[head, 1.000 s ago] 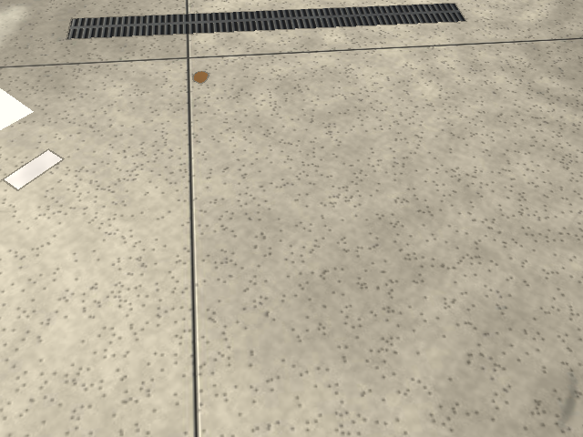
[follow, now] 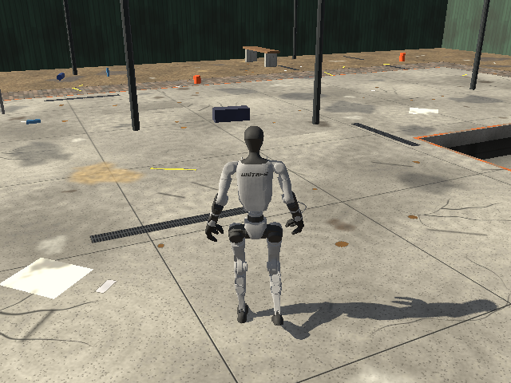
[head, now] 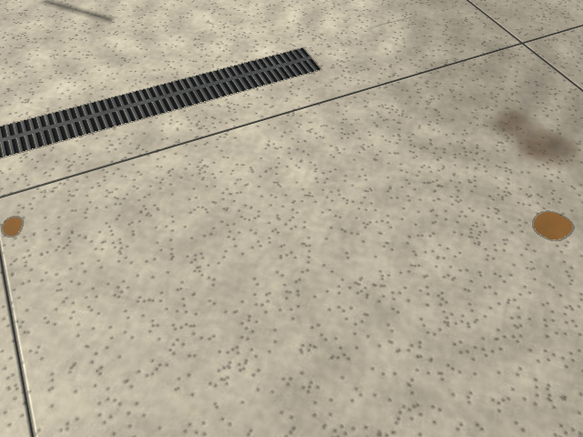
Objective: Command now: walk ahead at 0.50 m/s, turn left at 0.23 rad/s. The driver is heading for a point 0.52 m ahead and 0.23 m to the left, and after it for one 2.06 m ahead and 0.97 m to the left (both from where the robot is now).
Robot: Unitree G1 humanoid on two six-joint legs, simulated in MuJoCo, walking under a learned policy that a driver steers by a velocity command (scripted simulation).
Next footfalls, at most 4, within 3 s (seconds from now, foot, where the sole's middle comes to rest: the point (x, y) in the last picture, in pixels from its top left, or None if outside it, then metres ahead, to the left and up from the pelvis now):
0.36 right None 0.36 -0.13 -0.77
0.86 left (199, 410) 0.53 0.22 -0.77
1.34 right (214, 282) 0.87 0.22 -0.77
1.84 left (72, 279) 0.88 0.60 -0.77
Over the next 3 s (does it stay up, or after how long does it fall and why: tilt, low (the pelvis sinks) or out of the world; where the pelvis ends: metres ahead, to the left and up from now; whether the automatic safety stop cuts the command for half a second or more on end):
stays up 1.35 0.84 0.00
